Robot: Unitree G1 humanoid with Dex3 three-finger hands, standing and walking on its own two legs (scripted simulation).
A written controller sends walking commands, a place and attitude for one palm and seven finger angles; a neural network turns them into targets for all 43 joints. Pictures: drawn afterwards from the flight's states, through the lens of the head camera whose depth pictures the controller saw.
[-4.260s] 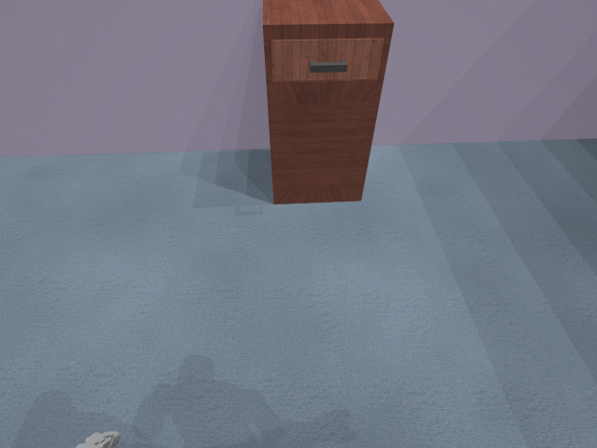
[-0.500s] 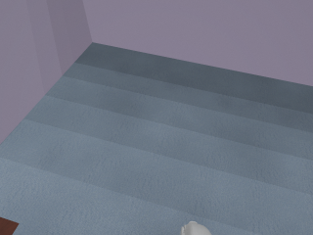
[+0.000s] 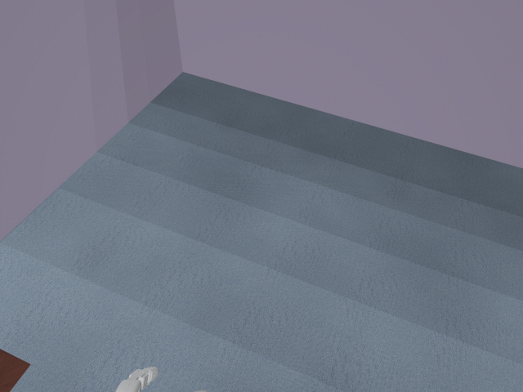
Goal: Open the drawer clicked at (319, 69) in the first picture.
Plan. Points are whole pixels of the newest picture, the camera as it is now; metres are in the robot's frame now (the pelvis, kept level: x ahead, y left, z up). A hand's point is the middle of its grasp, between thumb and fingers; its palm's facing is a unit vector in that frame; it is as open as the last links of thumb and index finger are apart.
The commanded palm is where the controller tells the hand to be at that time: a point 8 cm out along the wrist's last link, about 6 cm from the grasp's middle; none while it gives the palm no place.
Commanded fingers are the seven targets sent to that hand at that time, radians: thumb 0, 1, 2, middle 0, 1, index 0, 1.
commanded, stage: turn to face it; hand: left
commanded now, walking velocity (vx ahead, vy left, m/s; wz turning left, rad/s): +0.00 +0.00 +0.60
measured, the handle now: out of the picture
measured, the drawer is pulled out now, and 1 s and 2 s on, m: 0.00 0.00 0.00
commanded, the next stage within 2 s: take the last steps up to it in 1.82 s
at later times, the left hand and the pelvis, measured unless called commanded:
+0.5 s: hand out of the picture +0.03 +0.21 -0.13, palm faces +0.30 -0.91 -0.29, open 7.4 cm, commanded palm none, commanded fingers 0.00 0.90 0.90 -0.20 -0.30 -0.20 -0.30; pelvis -0.01 -0.03 +0.02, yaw +17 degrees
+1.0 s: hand out of the picture -0.12 +0.10 -0.14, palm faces +0.61 -0.74 -0.27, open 7.4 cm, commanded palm none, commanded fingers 0.00 0.90 0.90 -0.20 -0.30 -0.20 -0.30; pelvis -0.03 -0.08 +0.02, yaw +37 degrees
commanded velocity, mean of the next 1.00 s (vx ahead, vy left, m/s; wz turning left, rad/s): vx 0.00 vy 0.00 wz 0.60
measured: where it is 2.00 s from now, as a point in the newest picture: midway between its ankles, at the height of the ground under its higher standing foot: outside the picture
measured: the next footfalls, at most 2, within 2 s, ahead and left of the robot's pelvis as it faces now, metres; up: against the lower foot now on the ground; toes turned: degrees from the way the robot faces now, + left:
right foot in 0.58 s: +0.06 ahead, -0.15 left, +0.00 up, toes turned +21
left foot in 1.08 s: -0.09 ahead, +0.05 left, +0.00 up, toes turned +47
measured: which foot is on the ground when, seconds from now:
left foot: down 0.00-0.58, up 0.60-1.00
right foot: up 0.00-0.56, down 0.58-1.00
